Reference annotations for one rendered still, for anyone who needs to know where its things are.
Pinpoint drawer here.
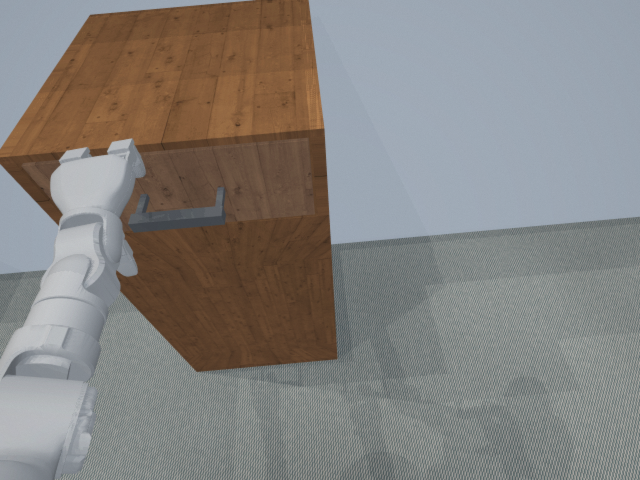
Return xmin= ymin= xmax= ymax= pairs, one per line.
xmin=22 ymin=138 xmax=315 ymax=232

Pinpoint cabinet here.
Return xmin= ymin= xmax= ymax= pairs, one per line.
xmin=0 ymin=0 xmax=338 ymax=372

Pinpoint left robot upper arm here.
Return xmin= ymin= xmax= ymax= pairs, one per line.
xmin=0 ymin=375 xmax=98 ymax=480

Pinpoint robot left forearm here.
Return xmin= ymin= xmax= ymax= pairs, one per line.
xmin=0 ymin=207 xmax=123 ymax=383

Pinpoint left robot hand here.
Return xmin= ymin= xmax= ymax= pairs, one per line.
xmin=50 ymin=138 xmax=146 ymax=277

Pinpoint handle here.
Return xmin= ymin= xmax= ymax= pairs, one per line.
xmin=128 ymin=187 xmax=226 ymax=233

